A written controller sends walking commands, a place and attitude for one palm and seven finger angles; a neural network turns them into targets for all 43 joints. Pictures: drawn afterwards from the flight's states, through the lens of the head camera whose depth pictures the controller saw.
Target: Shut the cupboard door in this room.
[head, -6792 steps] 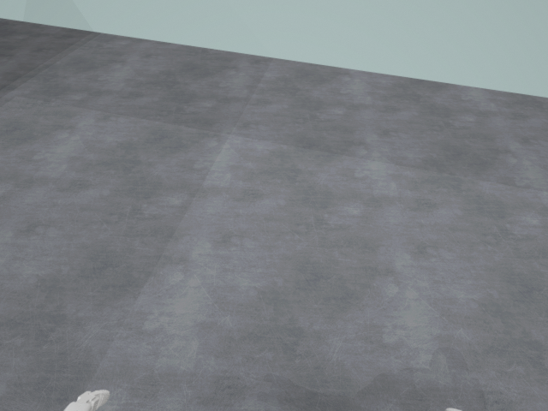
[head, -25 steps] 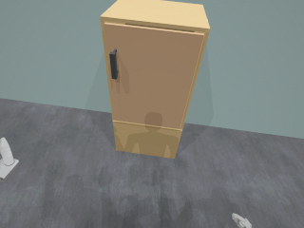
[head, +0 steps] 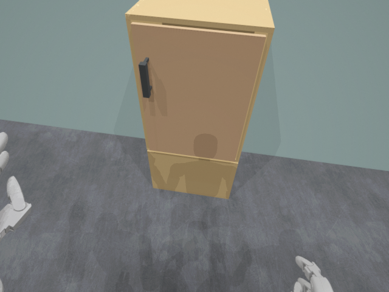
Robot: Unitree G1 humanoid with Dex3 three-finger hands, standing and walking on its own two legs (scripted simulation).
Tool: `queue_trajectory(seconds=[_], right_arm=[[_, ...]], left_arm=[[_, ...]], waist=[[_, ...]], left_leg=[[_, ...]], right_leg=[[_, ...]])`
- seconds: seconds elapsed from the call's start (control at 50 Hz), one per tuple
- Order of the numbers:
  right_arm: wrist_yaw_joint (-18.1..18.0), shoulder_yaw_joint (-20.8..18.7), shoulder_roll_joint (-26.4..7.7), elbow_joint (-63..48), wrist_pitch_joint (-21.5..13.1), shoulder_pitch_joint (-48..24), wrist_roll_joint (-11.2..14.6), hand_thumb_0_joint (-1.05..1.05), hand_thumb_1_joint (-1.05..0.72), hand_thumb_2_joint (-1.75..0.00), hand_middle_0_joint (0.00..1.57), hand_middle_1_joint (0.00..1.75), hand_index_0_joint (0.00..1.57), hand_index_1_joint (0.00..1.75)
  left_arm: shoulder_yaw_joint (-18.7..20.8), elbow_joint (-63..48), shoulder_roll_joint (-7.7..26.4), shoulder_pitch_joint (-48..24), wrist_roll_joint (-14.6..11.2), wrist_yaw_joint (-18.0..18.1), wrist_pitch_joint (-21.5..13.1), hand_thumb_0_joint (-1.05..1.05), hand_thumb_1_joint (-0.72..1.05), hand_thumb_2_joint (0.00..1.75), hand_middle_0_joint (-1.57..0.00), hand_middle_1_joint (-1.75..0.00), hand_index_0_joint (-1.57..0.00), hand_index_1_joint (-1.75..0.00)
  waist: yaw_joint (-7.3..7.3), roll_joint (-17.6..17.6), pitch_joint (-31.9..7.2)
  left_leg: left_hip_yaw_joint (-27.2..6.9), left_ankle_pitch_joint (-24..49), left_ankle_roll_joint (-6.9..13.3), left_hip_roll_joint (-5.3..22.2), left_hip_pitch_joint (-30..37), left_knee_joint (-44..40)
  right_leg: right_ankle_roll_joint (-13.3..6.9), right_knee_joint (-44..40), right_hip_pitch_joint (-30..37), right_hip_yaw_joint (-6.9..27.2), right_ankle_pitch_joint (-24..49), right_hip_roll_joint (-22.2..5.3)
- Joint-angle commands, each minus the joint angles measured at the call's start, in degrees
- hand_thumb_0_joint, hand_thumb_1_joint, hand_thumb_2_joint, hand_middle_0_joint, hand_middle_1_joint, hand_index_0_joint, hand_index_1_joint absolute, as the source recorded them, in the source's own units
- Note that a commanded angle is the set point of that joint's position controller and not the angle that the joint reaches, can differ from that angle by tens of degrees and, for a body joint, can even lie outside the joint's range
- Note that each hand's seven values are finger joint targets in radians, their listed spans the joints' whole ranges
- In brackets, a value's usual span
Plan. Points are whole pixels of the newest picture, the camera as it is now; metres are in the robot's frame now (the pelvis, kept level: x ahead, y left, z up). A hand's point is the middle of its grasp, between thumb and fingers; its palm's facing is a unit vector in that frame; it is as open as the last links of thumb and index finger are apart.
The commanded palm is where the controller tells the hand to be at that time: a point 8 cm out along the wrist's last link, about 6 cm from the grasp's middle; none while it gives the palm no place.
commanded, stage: stop stepping back and stand still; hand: left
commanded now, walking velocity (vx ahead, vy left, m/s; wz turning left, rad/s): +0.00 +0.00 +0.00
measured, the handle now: (146, 77) +0.79 +0.22 +0.03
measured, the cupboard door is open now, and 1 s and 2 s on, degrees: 0 0 0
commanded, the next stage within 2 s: let the arm hang, fingers relaxed in 0.24 s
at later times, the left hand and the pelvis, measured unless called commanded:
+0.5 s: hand (69, 277) +0.16 +0.26 -0.06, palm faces +0.08 -0.90 -0.42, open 7.4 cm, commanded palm none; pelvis -0.02 +0.02 -0.01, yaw +0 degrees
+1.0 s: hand out of the picture -0.06 +0.23 -0.17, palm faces +0.03 -0.96 -0.27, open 7.3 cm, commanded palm none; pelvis -0.04 +0.02 +0.00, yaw +0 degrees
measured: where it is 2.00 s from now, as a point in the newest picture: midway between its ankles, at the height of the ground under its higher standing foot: outside the picture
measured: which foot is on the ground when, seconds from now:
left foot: down 0.00-1.00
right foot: down 0.00-1.00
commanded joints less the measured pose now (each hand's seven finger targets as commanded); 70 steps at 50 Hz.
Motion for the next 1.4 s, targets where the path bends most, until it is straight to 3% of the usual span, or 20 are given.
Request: queue_trajectory(seconds=[0.0, 0.14, 0.3, 0.32, 0.34, 0.38, 0.4, 0.44, 0.48, 0.52, 0.54, 0.58, 0.62, 0.68, 0.7, 0.86, 0.92, 1.08, 1.3, 1.38], right_arm=[[-0.48, -2.04, -5.39, -9.60, -3.17, -5.67, 0.30, 0.00, -0.90, -0.90, 0.20, 0.30, 0.20, 0.30], [-0.52, -2.31, -5.57, -10.47, -2.27, -5.27, 0.23, 0.00, -0.90, -0.90, 0.20, 0.30, 0.20, 0.30], [-0.87, -1.72, -5.29, -10.33, -1.72, -5.21, 0.29, 0.00, -0.90, -0.90, 0.20, 0.30, 0.20, 0.30], [4.13, -3.58, -14.29, -0.87, -5.61, -10.88, 1.84, 0.00, -0.90, -0.90, 0.20, 0.30, 0.20, 0.30], [4.31, -4.98, -13.19, 2.09, -3.57, -5.87, 0.14, 0.00, -0.90, -0.90, 0.20, 0.30, 0.20, 0.30], [4.08, -4.25, -12.62, 2.46, -1.28, -3.78, -0.59, 0.00, -0.90, -0.90, 0.20, 0.30, 0.20, 0.30], [3.95, -3.51, -12.48, 2.56, -0.13, -4.12, -0.84, 0.00, -0.90, -0.90, 0.20, 0.30, 0.20, 0.30], [3.78, -2.81, -12.47, 2.95, 1.19, -5.42, -1.36, 0.00, -0.90, -0.90, 0.20, 0.30, 0.20, 0.30], [3.72, -2.54, -11.60, 4.20, 2.16, -5.40, -1.63, 0.00, -0.90, -0.90, 0.20, 0.30, 0.20, 0.30], [3.58, -2.08, -9.32, 6.38, 3.50, -3.74, -1.84, 0.00, -0.90, -0.90, 0.20, 0.30, 0.20, 0.30], [3.53, -1.82, -8.87, 7.25, 4.13, -2.85, -1.82, 0.00, -0.90, -0.90, 0.20, 0.30, 0.20, 0.30], [3.39, -1.29, -6.63, 9.86, 4.86, -1.75, -1.97, 0.00, -0.90, -0.90, 0.20, 0.30, 0.20, 0.30], [3.17, -1.05, -6.24, 12.03, 5.00, -1.66, -2.04, 0.00, -0.90, -0.90, 0.20, 0.30, 0.20, 0.30], [2.60, -1.52, -6.20, 14.53, 4.99, -0.81, -2.08, 0.00, -0.90, -0.90, 0.20, 0.30, 0.20, 0.30], [2.54, -1.59, -6.51, 15.27, 5.03, -0.43, -1.94, 0.00, -0.90, -0.90, 0.20, 0.30, 0.20, 0.30], [1.94, -2.64, -7.75, 20.35, 4.63, 4.34, -1.40, 0.00, -0.90, -0.90, 0.20, 0.30, 0.20, 0.30], [1.85, -2.89, -8.16, 21.52, 4.70, 5.16, -1.51, 0.00, -0.90, -0.90, 0.20, 0.30, 0.20, 0.30], [2.11, -2.90, -8.10, 23.02, 4.56, 4.07, -1.61, 0.00, -0.90, -0.90, 0.20, 0.30, 0.20, 0.30], [2.12, -2.49, -8.63, 23.52, 3.78, 0.61, -1.50, 0.00, -0.90, -0.90, 0.20, 0.30, 0.20, 0.30], [2.07, -2.38, -8.90, 23.58, 3.73, -0.26, -1.45, 0.00, -0.90, -0.90, 0.20, 0.30, 0.20, 0.30]], left_arm=[[7.59, -14.74, 11.85, -1.04, 0.00, 1.05, -4.79, 0.00, 0.90, 0.90, -0.20, -0.30, -0.20, -0.30], [9.77, -14.87, 13.06, 4.05, -0.76, 1.09, -4.63, 0.00, 0.90, 0.90, -0.20, -0.30, -0.20, -0.30], [7.07, -12.59, 11.02, 0.83, -0.79, 0.91, -3.91, 0.00, 0.90, 0.90, -0.20, -0.30, -0.20, -0.30], [-18.11, 27.46, 1.91, -2.69, 2.67, -6.75, 4.20, 0.00, 0.90, 0.90, -0.20, -0.30, -0.20, -0.30], [-16.63, 30.18, 0.61, -3.56, 3.26, -8.03, 8.53, 0.00, 0.90, 0.90, -0.20, -0.30, -0.20, -0.30], [-17.06, 32.16, -0.53, -5.13, 3.55, -8.58, 10.18, 0.00, 0.90, 0.90, -0.20, -0.30, -0.20, -0.30], [-17.03, 35.13, -0.03, -6.74, 3.89, -8.87, 9.95, 0.00, 0.90, 0.90, -0.20, -0.30, -0.20, -0.30], [-17.47, 41.63, 1.21, -8.41, 4.33, -9.08, 9.61, 0.00, 0.90, 0.90, -0.20, -0.30, -0.20, -0.30], [-17.73, 48.39, 2.00, -10.01, 4.57, -9.00, 9.48, 0.00, 0.90, 0.90, -0.20, -0.30, -0.20, -0.30], [-18.62, 54.79, 1.61, -12.18, 4.52, -8.67, 9.71, 0.00, 0.90, 0.90, -0.20, -0.30, -0.20, -0.30], [-19.13, 57.08, 1.75, -13.49, 4.38, -8.47, 9.94, 0.00, 0.90, 0.90, -0.20, -0.30, -0.20, -0.30], [-19.97, 61.89, 0.14, -14.66, 4.05, -8.29, 10.28, 0.00, 0.90, 0.90, -0.20, -0.30, -0.20, -0.30], [-20.31, 66.63, -1.03, -13.38, 3.82, -8.24, 10.36, 0.00, 0.90, 0.90, -0.20, -0.30, -0.20, -0.30], [-19.59, 72.58, -2.33, -10.25, 3.81, -8.18, 10.32, 0.00, 0.90, 0.90, -0.20, -0.30, -0.20, -0.30], [-19.79, 74.21, -1.98, -9.56, 3.73, -8.28, 10.25, 0.00, 0.90, 0.90, -0.20, -0.30, -0.20, -0.30], [-19.94, 82.19, -1.33, -10.70, 3.68, -8.34, 9.25, 0.00, 0.90, 0.90, -0.20, -0.30, -0.20, -0.30], [-19.91, 83.51, -1.35, -11.03, 3.73, -8.22, 9.38, 0.00, 0.90, 0.90, -0.20, -0.30, -0.20, -0.30], [-19.69, 84.52, -0.22, -12.16, 3.89, -8.12, 9.40, 0.00, 0.90, 0.90, -0.20, -0.30, -0.20, -0.30], [-19.78, 84.38, 0.75, -15.15, 3.69, -8.22, 8.79, 0.00, 0.90, 0.90, -0.20, -0.30, -0.20, -0.30], [-19.84, 84.83, 0.90, -15.73, 3.64, -8.26, 8.72, 0.00, 0.90, 0.90, -0.20, -0.30, -0.20, -0.30]], waist=[[0.30, 5.53, -5.93], [0.07, 5.02, -7.89], [-0.05, 3.60, -5.14], [-1.66, 4.49, 1.81], [-1.01, 4.31, -2.93], [-0.65, 4.18, -2.75], [-0.26, 2.47, -1.65], [0.60, -5.28, -1.68], [0.48, -10.65, -2.93], [-0.70, -13.02, -2.58], [-1.32, -10.95, -2.02], [-1.77, -3.39, -0.66], [-0.97, 5.41, 1.48], [0.44, 13.40, 1.45], [0.77, 13.90, 1.20], [-0.14, 1.11, 4.18], [-0.36, -0.98, 6.29], [-0.13, -2.50, 7.37], [0.01, 2.15, 4.53], [0.04, 1.96, 3.77]], left_leg=[[-2.44, 17.15, 0.83, 3.77, 2.03, -4.76], [-1.93, 21.74, 0.02, 3.86, 1.91, -4.15], [-1.90, 14.83, 0.27, 3.98, 0.92, -6.22], [-2.89, 24.65, 0.68, 4.52, -1.61, 1.77], [-2.14, 27.34, -0.55, 5.30, 2.34, 0.66], [-4.73, 21.65, 1.82, 7.23, -0.21, -1.02], [-7.05, 18.99, 3.58, 7.99, -3.57, -3.18], [-8.57, 16.53, 4.38, 7.81, -4.50, -4.01], [-6.77, 12.15, 3.49, 4.62, -2.66, -1.53], [-4.25, 6.91, 2.28, 1.11, 1.08, 1.74], [-3.80, 5.44, 1.81, 0.41, 2.77, 2.12], [-4.05, 3.76, 1.55, 0.69, 3.82, 0.23], [-6.31, 0.56, 1.91, 2.48, 0.80, -4.84], [-8.09, -5.83, 2.42, 3.98, -3.67, -9.67], [-8.29, -8.12, 2.50, 4.19, -4.59, -10.80], [-7.62, -5.97, 2.68, 4.53, -1.43, -10.62], [-7.79, -7.08, 2.83, 4.58, -0.78, -11.34], [-6.89, -6.13, 2.88, 4.22, -0.56, -11.54], [-6.47, 2.55, 2.18, 4.62, 2.12, -11.95], [-6.24, 4.43, 2.01, 4.77, 3.27, -12.05]], right_leg=[[0.65, -2.54, 4.11, 3.49, 18.08, -4.70], [0.66, -1.96, 6.13, 3.07, 24.07, -4.80], [1.23, -3.98, 3.83, 3.11, 18.05, -4.42], [0.09, 3.38, -4.46, -0.57, 22.21, -7.93], [-0.57, 1.52, -5.95, 2.91, 17.47, -7.45], [-0.40, 4.95, -7.25, 0.67, 5.09, -5.63], [-0.18, 6.74, -6.01, 0.23, 1.99, -4.84], [-0.47, 5.90, -3.55, 1.34, 1.93, -4.67], [-1.33, 1.83, -3.26, 4.83, 4.70, -6.85], [-3.06, -2.77, -7.20, 9.12, 3.87, -9.99], [-3.74, -4.21, -9.01, 9.75, 1.74, -10.63], [-3.57, -5.37, -10.48, 9.53, -3.33, -9.97], [-2.22, -4.39, -8.50, 7.65, -5.35, -7.42], [-1.75, -3.60, -1.99, 4.93, -2.36, -5.71], [-1.70, -3.54, -0.44, 4.40, -1.89, -5.53], [-2.30, -8.34, -2.54, 5.83, -3.75, -6.95], [-2.20, -9.15, -5.14, 6.47, -6.64, -6.72], [-1.91, -9.82, -5.99, 6.89, -7.65, -7.19], [-1.65, -9.07, -1.84, 6.18, 1.85, -7.62], [-1.52, -9.49, -0.60, 5.76, 3.48, -7.85]])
